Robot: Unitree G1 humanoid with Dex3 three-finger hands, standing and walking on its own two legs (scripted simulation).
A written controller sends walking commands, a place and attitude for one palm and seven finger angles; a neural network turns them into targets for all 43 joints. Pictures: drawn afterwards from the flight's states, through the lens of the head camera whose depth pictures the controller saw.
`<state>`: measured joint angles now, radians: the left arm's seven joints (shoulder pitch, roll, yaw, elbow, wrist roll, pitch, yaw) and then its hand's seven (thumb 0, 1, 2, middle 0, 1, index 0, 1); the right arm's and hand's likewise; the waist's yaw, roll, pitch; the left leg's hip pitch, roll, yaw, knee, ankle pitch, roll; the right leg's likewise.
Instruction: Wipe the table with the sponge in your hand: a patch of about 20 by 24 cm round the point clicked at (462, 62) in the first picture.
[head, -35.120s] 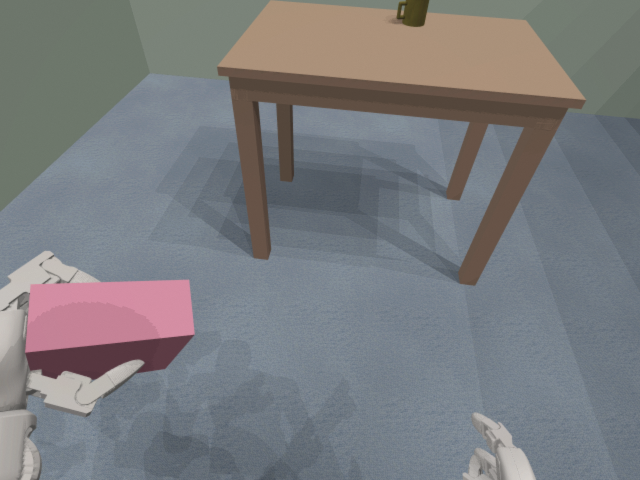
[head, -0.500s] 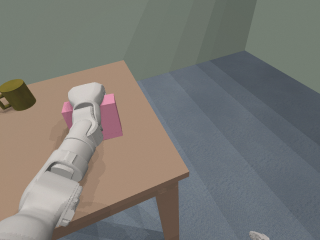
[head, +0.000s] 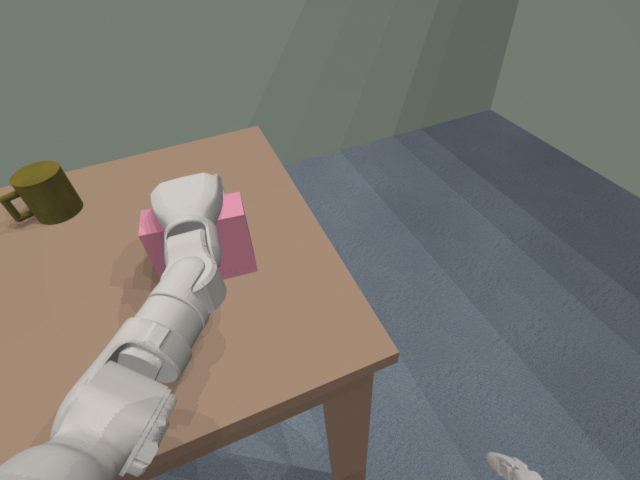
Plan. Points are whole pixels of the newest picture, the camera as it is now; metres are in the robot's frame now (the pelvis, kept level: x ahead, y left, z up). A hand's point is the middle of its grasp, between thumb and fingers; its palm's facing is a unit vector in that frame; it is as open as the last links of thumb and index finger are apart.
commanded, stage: wipe back along the third lane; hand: left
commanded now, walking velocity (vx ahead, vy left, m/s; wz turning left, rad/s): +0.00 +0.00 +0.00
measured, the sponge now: (206, 253) +0.41 +0.19 +0.08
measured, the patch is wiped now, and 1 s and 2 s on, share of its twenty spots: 0.95 0.95 1.00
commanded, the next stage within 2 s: slide back across to the middle lane in 1.32 s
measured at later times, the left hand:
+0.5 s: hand (199, 244) +0.38 +0.18 +0.13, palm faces +0.14 -0.07 -0.99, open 9.8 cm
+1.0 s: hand (205, 276) +0.32 +0.16 +0.13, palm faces +0.21 -0.17 -0.96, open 9.8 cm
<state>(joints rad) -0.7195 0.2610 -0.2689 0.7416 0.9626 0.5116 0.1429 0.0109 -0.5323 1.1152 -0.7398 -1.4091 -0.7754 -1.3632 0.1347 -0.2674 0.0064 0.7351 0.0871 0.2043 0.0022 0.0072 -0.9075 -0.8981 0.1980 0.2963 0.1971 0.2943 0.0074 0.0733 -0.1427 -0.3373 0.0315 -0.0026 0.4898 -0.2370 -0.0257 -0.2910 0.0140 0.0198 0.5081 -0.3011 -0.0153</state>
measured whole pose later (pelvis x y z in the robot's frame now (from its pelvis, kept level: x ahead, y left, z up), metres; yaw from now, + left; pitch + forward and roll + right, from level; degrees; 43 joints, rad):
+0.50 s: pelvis +0.03 +0.01 +0.00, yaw +1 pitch +3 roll +0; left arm -0.46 0.25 -0.43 0.25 0.99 0.69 0.06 0.02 -0.46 1.06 -0.70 -1.42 -0.74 -1.38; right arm -0.03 -0.24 0.05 0.63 0.10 0.26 0.07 0.01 -0.91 -0.90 0.20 0.30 0.20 0.29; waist 0.07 0.08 -0.14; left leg -0.27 0.00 -0.02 0.53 -0.30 -0.01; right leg -0.20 -0.01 0.00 0.52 -0.36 0.00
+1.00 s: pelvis +0.01 +0.00 +0.00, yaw +0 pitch +0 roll +1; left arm -0.23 0.28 -0.39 -0.05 0.96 0.64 0.08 0.04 -0.46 1.05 -0.69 -1.43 -0.74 -1.39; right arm 0.00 -0.25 0.04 0.62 0.10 0.29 0.08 0.01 -0.91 -0.90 0.20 0.30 0.20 0.29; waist 0.07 0.10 -0.11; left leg -0.25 0.02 -0.01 0.54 -0.29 -0.03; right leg -0.20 0.01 0.01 0.56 -0.35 -0.02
